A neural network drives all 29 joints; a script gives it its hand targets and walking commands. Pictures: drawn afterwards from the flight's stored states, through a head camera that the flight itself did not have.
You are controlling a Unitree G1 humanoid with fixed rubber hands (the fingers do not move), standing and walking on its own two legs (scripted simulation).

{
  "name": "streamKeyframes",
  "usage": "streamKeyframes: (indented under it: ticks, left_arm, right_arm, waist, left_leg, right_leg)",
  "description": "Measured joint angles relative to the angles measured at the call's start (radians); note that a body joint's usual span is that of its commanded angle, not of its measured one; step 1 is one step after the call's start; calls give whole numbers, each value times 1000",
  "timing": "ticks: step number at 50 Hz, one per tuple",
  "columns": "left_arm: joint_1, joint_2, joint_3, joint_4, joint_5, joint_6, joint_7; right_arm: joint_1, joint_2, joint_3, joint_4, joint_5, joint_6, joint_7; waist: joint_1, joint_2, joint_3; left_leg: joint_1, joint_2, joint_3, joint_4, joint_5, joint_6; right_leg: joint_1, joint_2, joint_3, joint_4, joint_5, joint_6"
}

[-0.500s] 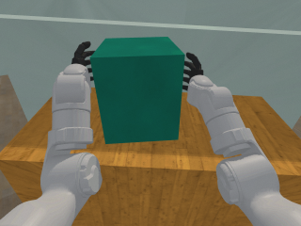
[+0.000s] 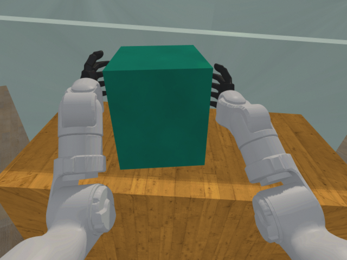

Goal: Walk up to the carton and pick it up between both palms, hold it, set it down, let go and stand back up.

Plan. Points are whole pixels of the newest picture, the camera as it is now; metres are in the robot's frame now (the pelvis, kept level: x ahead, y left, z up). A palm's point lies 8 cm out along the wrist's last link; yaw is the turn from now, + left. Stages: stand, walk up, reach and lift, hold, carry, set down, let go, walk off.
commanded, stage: hold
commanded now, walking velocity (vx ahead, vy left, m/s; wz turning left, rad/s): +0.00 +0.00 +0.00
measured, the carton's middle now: (159, 101) +0.41 +0.01 +0.24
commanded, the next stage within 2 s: none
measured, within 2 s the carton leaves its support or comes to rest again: neither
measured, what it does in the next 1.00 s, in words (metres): stands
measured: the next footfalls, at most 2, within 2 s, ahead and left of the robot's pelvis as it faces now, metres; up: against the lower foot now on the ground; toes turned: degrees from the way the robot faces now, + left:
none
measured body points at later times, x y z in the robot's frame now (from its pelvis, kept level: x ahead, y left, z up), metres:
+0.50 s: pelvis +0.00 +0.00 +0.00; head -0.09 +0.02 +0.44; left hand +0.38 +0.15 +0.30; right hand +0.37 -0.13 +0.28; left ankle +0.01 +0.15 -0.75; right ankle +0.01 -0.13 -0.75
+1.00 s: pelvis -0.01 +0.00 +0.00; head -0.09 +0.02 +0.44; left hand +0.38 +0.16 +0.30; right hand +0.37 -0.12 +0.28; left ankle +0.01 +0.15 -0.75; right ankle +0.01 -0.13 -0.75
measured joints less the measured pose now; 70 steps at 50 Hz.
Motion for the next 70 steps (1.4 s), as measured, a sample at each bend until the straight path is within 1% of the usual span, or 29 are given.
streamKeyframes:
  ticks: [4, 10, 19, 28, 37, 45, 60, 70]
  left_arm:
    - [6, -9, 0, -12, 7, 6, 4]
    - [3, -20, 10, 2, 24, 9, 4]
    - [11, -25, 12, -12, 19, 1, 10]
    - [-12, -15, 28, 21, 23, -2, 1]
    - [-55, 7, 31, 85, 19, -18, -3]
    - [-68, 18, 20, 110, 14, -25, -2]
    - [-26, 2, 0, 65, -3, -18, 18]
    - [-10, -14, 3, 32, 1, -11, 21]
  right_arm:
    - [1, 0, -8, -1, 0, 6, 2]
    - [-6, 1, -20, 22, -7, 12, 13]
    - [-3, -4, -7, 10, -6, 10, 12]
    - [-20, 9, -17, 36, -19, 11, 10]
    - [-51, 19, -44, 73, -38, 9, 11]
    - [-65, 14, -45, 91, -34, 6, 12]
    - [-34, -3, -21, 63, -7, 12, 12]
    - [-20, -13, -7, 36, 4, 20, 10]
  waist:
    - [-1, 3, -3]
    - [1, 8, -3]
    - [6, 19, 2]
    - [10, 14, 2]
    - [16, 8, -9]
    - [15, 3, -15]
    - [9, 8, -22]
    - [9, 17, -15]
  left_leg:
    - [4, -2, 1, 4, -5, 2]
    - [15, -3, 4, 1, -7, 4]
    - [24, -1, 0, -2, -4, 1]
    - [25, 0, -3, -15, 10, -4]
    - [2, -3, -4, -19, 21, -4]
    - [-10, -5, -9, -15, 22, -3]
    - [-9, -6, -13, 2, 3, 0]
    - [2, -5, -13, 2, -2, 0]
  right_leg:
    - [6, -1, 4, 0, -3, 2]
    - [14, -1, 10, 0, -5, 3]
    - [21, 3, 13, 0, -4, 0]
    - [15, 6, 15, 4, 0, -5]
    - [-11, 5, 18, 9, 6, -6]
    - [-18, 5, 18, 5, 9, -5]
    - [-8, 7, 22, 4, -1, -1]
    - [4, 11, 28, 1, -4, -2]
